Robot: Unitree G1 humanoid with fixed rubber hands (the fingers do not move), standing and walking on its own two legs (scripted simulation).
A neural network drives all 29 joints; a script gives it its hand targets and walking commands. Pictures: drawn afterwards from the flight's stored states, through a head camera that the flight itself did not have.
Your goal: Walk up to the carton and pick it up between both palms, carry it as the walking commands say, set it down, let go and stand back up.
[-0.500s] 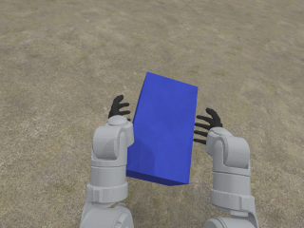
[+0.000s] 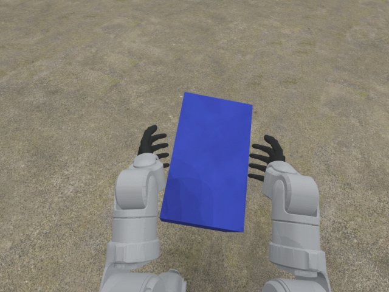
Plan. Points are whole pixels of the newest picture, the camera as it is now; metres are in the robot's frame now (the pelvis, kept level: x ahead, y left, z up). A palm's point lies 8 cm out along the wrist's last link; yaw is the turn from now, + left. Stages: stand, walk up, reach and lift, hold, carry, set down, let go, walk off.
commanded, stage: carry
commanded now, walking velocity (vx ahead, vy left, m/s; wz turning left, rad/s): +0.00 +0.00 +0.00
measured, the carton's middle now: (205, 164) +0.39 +0.02 +0.00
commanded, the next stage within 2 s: none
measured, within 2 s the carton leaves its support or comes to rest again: neither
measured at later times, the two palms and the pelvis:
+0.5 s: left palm (128, 206) +0.23 +0.15 +0.09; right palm (271, 204) +0.25 -0.09 +0.10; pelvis -0.07 +0.00 +0.00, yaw +2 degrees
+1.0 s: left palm (109, 213) +0.22 +0.18 +0.08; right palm (251, 198) +0.26 -0.06 +0.10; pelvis -0.07 +0.02 +0.00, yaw +5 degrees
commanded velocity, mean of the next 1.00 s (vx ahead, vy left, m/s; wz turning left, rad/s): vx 0.00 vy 0.00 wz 0.00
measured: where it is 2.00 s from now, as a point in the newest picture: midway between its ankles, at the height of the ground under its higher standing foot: outside the picture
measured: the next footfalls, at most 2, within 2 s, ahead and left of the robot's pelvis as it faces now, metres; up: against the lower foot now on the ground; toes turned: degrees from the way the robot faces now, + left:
none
